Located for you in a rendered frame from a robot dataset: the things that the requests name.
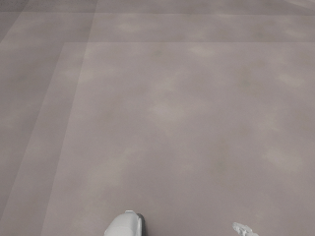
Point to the left robot shin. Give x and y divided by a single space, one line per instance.
130 211

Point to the robot right hand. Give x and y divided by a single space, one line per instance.
243 230

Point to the robot left thigh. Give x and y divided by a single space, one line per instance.
126 224

